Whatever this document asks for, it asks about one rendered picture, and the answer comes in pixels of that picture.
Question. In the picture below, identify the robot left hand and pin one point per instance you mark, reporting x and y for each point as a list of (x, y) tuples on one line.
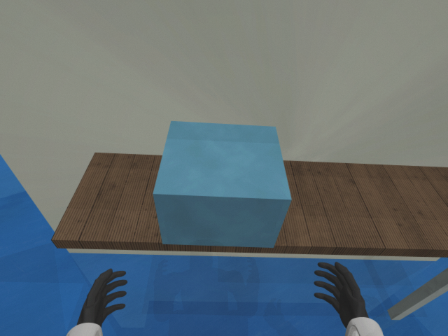
[(94, 310)]

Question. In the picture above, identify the table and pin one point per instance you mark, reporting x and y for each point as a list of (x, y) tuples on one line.
[(336, 209)]

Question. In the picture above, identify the carton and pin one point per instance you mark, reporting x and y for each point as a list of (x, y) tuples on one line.
[(221, 185)]

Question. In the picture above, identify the robot right hand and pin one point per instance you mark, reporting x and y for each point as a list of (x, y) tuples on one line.
[(348, 301)]

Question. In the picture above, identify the robot right forearm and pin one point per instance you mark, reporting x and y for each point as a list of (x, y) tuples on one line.
[(363, 326)]

